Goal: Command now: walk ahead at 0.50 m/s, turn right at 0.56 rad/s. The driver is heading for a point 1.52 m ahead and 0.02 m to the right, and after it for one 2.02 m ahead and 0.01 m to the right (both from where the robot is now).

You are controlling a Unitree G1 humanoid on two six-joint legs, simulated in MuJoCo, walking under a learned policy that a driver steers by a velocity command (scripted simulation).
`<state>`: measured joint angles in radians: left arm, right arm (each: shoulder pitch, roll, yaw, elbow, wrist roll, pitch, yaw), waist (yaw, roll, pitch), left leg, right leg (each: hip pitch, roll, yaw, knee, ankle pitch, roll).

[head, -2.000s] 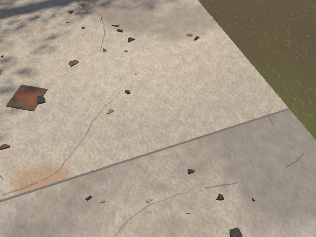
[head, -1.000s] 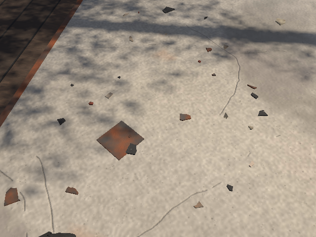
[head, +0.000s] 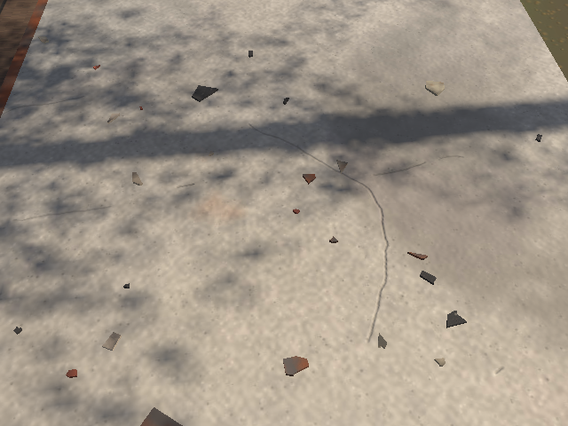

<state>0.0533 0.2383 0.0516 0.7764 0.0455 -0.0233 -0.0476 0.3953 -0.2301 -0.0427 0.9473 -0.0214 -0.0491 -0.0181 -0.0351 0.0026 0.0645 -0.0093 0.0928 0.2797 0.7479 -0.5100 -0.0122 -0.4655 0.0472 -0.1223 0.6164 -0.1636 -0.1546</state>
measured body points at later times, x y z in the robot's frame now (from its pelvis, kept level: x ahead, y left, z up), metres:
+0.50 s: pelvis +0.28 +0.01 +0.01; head +0.31 +0.00 +0.46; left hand +0.31 +0.29 -0.12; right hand +0.44 -0.26 -0.08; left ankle +0.43 +0.07 -0.72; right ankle +0.10 -0.05 -0.71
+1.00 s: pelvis +0.47 -0.03 +0.02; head +0.49 -0.04 +0.47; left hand +0.65 +0.16 -0.11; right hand +0.42 -0.27 -0.13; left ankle +0.43 +0.07 -0.71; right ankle +0.52 -0.13 -0.72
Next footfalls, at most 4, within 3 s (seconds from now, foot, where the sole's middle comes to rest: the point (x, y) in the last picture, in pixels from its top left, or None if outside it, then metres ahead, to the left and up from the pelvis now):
0.50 left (265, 416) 0.47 0.07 -0.75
0.96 right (354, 372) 0.56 -0.14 -0.75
1.62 right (375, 315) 0.71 -0.21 -0.75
2.14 left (308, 218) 1.02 -0.06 -0.75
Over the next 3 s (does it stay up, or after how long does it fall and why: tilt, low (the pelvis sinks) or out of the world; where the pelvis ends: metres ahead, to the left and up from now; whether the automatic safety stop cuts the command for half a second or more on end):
stays up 1.33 -0.09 0.03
